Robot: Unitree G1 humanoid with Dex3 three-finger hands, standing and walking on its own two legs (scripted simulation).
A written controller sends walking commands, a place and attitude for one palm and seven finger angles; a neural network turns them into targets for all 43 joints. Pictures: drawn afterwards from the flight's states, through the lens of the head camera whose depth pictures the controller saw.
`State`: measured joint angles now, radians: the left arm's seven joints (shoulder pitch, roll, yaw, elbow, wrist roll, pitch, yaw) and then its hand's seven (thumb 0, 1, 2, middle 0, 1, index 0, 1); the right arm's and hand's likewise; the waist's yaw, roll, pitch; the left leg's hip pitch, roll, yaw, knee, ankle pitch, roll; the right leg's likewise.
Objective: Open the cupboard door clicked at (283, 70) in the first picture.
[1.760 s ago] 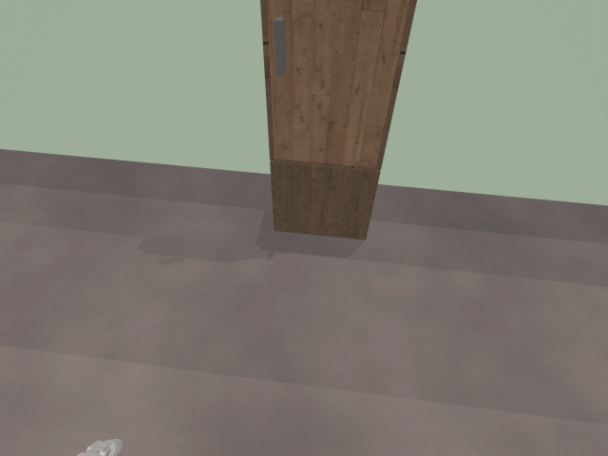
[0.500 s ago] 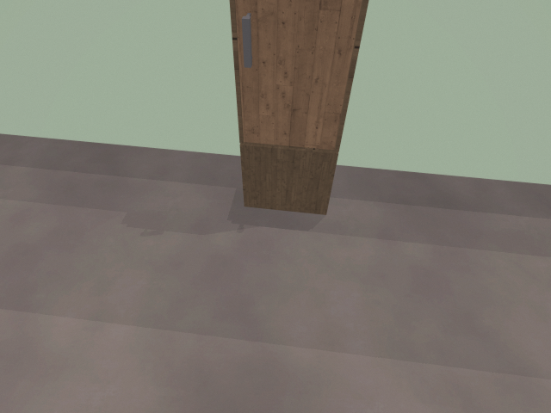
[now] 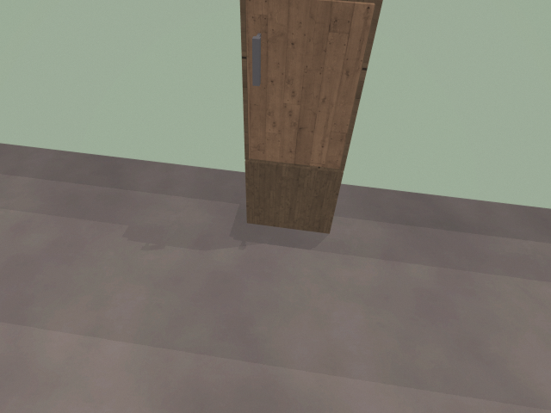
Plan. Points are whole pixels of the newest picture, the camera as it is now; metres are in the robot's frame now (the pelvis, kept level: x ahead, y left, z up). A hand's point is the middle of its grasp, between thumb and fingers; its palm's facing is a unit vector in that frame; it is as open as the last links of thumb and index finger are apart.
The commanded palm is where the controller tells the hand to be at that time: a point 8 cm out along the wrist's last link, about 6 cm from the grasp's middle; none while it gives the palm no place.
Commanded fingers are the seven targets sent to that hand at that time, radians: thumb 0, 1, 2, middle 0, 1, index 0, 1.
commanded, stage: walk to a spot facing it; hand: left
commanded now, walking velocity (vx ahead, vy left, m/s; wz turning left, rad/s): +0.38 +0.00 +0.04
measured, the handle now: (257, 59) +1.12 +0.13 +0.07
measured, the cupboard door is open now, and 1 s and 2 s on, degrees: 0 0 0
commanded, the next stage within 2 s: take the last steps up to it in 0.38 s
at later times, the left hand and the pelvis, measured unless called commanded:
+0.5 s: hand (210, 347) +0.29 +0.15 -0.18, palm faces -0.08 -0.98 -0.21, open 7.4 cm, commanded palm none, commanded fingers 0.00 0.90 0.90 -0.20 -0.30 -0.20 -0.30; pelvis +0.17 -0.03 -0.03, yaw -4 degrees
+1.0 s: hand (201, 351) +0.29 +0.16 -0.19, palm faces +0.05 -0.99 -0.12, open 7.4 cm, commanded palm none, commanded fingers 0.00 0.90 0.90 -0.20 -0.30 -0.20 -0.30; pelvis +0.33 -0.01 +0.00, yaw -2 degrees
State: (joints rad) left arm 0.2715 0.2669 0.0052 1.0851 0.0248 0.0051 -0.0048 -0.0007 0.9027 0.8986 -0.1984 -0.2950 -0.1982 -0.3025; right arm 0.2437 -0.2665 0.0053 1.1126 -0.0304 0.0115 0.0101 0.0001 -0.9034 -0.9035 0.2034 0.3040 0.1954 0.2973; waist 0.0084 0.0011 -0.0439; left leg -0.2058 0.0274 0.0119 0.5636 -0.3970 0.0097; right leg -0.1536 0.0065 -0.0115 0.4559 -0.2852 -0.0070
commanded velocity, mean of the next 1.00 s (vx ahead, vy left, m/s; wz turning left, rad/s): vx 0.30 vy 0.01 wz -0.06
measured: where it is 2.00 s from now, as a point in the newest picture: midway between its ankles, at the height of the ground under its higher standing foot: (293, 346)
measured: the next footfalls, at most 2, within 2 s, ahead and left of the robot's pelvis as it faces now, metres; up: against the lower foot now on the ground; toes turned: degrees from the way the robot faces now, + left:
right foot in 0.48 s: +0.32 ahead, -0.13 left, +0.00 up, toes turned -11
left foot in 0.92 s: +0.40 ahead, +0.09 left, +0.00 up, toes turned +8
